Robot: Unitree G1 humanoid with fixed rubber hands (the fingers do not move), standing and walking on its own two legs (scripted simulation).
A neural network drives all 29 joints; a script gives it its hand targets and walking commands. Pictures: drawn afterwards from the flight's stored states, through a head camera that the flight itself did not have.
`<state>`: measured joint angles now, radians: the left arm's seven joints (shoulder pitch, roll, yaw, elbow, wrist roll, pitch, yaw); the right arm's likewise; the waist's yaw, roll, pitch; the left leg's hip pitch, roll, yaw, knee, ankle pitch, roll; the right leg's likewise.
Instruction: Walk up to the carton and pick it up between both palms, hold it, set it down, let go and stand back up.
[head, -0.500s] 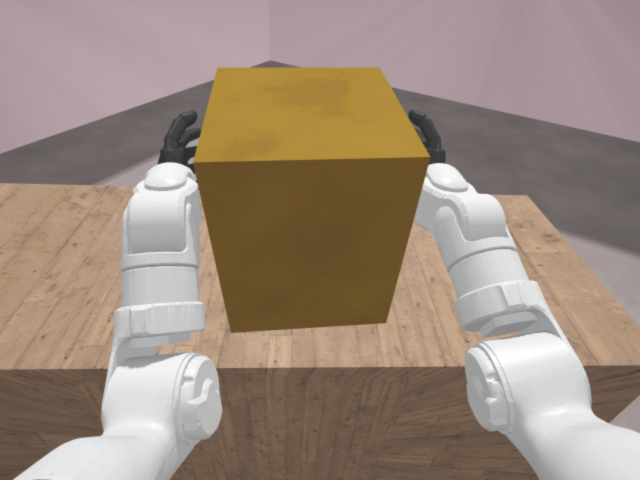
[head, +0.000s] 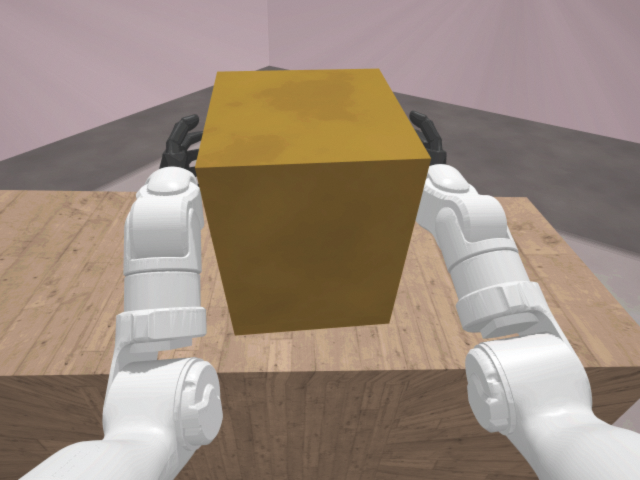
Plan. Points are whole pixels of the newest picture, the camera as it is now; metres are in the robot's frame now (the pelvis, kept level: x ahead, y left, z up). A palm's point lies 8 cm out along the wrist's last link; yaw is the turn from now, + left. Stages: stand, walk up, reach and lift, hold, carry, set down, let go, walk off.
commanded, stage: hold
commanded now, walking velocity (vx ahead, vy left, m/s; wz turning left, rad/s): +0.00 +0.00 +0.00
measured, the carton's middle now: (306, 202) +0.38 +0.00 +0.21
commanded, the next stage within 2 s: none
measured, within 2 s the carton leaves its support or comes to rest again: neither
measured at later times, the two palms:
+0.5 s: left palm (186, 183) +0.36 +0.14 +0.24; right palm (431, 176) +0.37 -0.15 +0.25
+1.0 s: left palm (183, 179) +0.36 +0.15 +0.25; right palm (431, 175) +0.37 -0.15 +0.25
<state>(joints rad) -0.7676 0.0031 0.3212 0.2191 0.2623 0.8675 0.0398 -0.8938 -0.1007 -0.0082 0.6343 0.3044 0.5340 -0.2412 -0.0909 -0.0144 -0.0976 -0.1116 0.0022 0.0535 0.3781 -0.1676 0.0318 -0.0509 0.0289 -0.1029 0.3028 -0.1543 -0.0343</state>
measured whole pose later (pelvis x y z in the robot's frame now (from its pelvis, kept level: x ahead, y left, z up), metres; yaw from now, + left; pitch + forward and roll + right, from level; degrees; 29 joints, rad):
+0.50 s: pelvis +0.01 -0.01 +0.00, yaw +0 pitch -6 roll -1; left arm -0.73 -0.01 0.34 0.16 0.26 0.88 0.03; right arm -0.87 -0.11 0.04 0.58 0.33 0.55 -0.26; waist -0.10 -0.02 -0.09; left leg -0.09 0.01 0.04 0.37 -0.17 0.02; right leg -0.03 0.04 -0.11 0.29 -0.16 -0.04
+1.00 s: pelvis +0.01 -0.01 +0.00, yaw +0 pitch -7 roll -1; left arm -0.75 0.00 0.34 0.17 0.28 0.89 0.01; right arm -0.87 -0.10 0.02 0.58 0.32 0.56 -0.27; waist -0.10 -0.02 -0.09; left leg -0.08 0.01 0.05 0.37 -0.17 0.02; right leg -0.03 0.04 -0.10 0.30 -0.16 -0.04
